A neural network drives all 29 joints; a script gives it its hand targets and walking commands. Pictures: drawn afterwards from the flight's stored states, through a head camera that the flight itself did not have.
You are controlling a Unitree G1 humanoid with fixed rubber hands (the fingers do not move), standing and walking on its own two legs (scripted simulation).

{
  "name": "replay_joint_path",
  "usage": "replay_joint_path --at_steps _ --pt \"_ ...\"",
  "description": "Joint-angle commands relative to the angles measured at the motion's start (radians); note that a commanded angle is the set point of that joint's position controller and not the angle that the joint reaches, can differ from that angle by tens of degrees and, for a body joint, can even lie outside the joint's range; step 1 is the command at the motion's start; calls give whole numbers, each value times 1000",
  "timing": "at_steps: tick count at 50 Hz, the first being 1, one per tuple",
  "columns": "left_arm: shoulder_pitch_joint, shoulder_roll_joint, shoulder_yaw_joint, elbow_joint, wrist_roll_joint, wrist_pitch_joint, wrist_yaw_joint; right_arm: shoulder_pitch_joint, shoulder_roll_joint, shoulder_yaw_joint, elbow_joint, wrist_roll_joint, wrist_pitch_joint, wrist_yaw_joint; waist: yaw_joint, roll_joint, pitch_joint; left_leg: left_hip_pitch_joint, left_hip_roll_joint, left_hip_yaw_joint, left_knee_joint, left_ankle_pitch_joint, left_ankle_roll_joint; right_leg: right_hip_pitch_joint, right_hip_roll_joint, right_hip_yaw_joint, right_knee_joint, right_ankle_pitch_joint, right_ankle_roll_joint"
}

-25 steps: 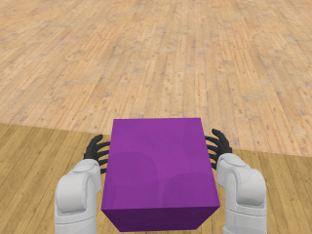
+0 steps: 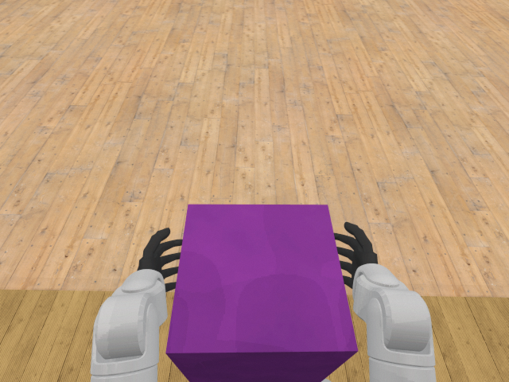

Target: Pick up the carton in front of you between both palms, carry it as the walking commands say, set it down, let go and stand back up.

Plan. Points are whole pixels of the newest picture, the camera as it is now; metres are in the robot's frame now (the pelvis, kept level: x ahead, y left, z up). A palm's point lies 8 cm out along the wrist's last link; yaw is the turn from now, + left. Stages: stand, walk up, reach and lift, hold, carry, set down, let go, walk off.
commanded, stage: carry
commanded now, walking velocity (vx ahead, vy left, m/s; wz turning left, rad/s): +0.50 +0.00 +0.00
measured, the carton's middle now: (256, 301) +0.26 -0.01 -0.02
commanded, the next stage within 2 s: none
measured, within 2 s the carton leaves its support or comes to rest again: neither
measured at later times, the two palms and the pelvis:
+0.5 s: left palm (185, 97) +0.68 +0.13 +0.08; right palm (315, 88) +0.71 -0.17 +0.08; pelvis +0.31 -0.05 -0.02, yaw +3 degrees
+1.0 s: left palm (212, 41) +1.02 +0.08 +0.05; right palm (312, 42) +1.00 -0.22 +0.07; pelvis +0.64 -0.03 -0.04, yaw +1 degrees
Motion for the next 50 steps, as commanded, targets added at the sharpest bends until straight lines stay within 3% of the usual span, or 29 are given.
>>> replay_joint_path --at_steps 1,5,8,10,11,12,13,14,15,16,18,20,25,31,32,34,35,36,37,38,39,40,42,43,44,45,46,47,50 --pt "-482 -941 -730 -82 -390 -51 -224 -449 931 758 -52 444 2 295 16 127 -265 306 233 -201 -120 277 73 -114 -2 -34 -130 79 8" --pt "-626 -842 -740 -93 -414 -39 -208 -547 820 742 -40 437 4 276 -22 135 -178 280 203 -142 -102 327 74 -92 27 -92 -308 180 -8" --pt "-767 -746 -700 -52 -427 -19 -195 -697 732 713 12 433 15 247 -19 149 -138 257 203 -129 -61 361 64 -34 52 -104 -378 226 -48" --pt "-854 -695 -646 16 -432 -3 -185 -807 697 681 75 434 28 226 16 157 -166 245 211 -104 39 490 45 83 75 -109 -394 191 -76" --pt "-880 -677 -616 63 -433 3 -181 -860 686 664 112 438 35 217 63 140 -222 214 190 -62 172 579 24 237 114 -146 -414 160 -80" --pt "-913 -663 -583 117 -436 7 -177 -903 680 642 152 441 45 209 86 61 -287 191 133 -24 370 581 -7 385 162 -174 -479 97 -75" --pt "-957 -658 -551 161 -438 12 -176 -971 673 621 186 444 50 201 123 -48 -368 49 102 -44 636 343 -28 562 12 24 -498 -13 -79" --pt "-1007 -633 -518 197 -436 15 -174 -1014 703 602 225 447 58 194 98 -286 -443 -259 -64 -115 900 -143 -60 750 -258 573 -637 -63 -213" --pt "-1058 -667 -514 235 -461 14 -176 -1065 716 578 254 452 62 186 103 -328 -450 -415 -97 -235 1065 -309 -35 815 -282 696 -712 -13 -266" --pt "-1131 -715 -512 248 -487 10 -181 -1126 760 565 287 459 61 181 104 -281 -435 -467 -40 -275 1130 -281 -6 800 -266 589 -658 117 -253" --pt "-1268 -825 -529 243 -546 -2 -194 -1196 848 544 330 472 50 174 91 -81 -421 -474 10 -284 1054 -191 5 701 -206 398 -585 343 -203" --pt "-1389 -913 -530 250 -583 -11 -201 -1251 911 515 361 468 39 167 79 -89 -451 -440 20 -275 961 -155 -5 661 -181 313 -582 382 -183" --pt "-1436 -990 -466 319 -571 -14 -206 -1283 975 457 421 436 28 155 83 -86 -450 -521 26 -232 703 -88 -23 709 -158 209 -556 588 -212" --pt "-1365 -1010 -462 303 -517 -6 -198 -1287 1021 484 369 431 33 155 96 -156 -430 -377 -69 -109 349 84 -6 739 -67 42 -488 836 -166" --pt "-1343 -1010 -467 292 -507 -2 -196 -1261 1024 491 355 426 38 160 73 -185 -470 -347 -47 -126 469 196 19 747 -100 29 -411 913 -162" --pt "-1297 -1001 -481 272 -487 5 -192 -1224 1017 498 337 428 47 174 17 -142 -482 -244 -81 -109 404 95 40 696 -96 -7 -264 1030 -137" --pt "-1285 -992 -492 264 -477 9 -189 -1197 1013 501 334 430 50 183 -62 -82 -480 -60 -103 -88 278 126 44 565 -65 -59 -91 1032 -104" --pt "-1281 -983 -502 253 -469 10 -187 -1153 1006 505 334 429 51 195 -151 14 -482 185 -66 -165 192 300 46 345 -6 -64 122 839 -84" --pt "-1255 -1004 -513 243 -460 20 -191 -1137 990 516 350 433 46 205 -94 340 -504 427 138 -554 166 693 194 13 183 -21 338 -17 -43" --pt "-1247 -967 -508 243 -442 23 -187 -1137 1006 537 353 452 49 215 -93 339 -516 636 235 -740 199 684 302 -262 192 79 455 -287 -21" --pt "-1232 -942 -499 222 -418 18 -178 -1161 1039 569 321 487 48 229 -122 213 -499 661 247 -762 234 576 304 -376 160 143 469 -324 -21" --pt "-1230 -924 -491 206 -396 11 -168 -1203 1067 600 279 525 44 241 -119 71 -443 583 232 -727 242 514 257 -399 121 162 368 -301 -30" --pt "-1208 -885 -470 193 -362 -9 -149 -1302 1078 658 188 591 29 253 -91 -36 -391 439 216 -676 206 454 196 -303 88 149 114 -226 -14" --pt "-1179 -883 -471 195 -356 -16 -141 -1319 1075 678 170 614 25 252 -90 -17 -396 392 218 -670 178 414 203 -238 87 137 27 -217 -6" --pt "-1150 -873 -479 167 -346 -24 -130 -1299 1058 686 162 625 22 251 -88 35 -432 412 229 -652 205 483 212 -221 85 112 116 -63 -8" --pt "-1155 -859 -483 160 -337 -28 -123 -1317 1053 692 147 634 13 248 -89 55 -438 424 221 -622 221 526 209 -245 80 107 95 -28 -10" --pt "-1173 -845 -492 138 -336 -31 -118 -1315 1028 689 146 640 10 247 -120 40 -386 462 144 -553 287 404 167 -331 72 119 -37 106 -14" --pt "-1166 -825 -487 140 -334 -31 -114 -1278 1005 680 170 636 11 246 -139 34 -345 391 98 -516 288 278 157 -300 90 78 -178 267 -11" --pt "-1109 -764 -474 173 -301 -22 -108 -1193 965 645 252 622 16 251 -128 44 -310 91 -3 -375 314 70 120 133 143 -12 -520 688 -24"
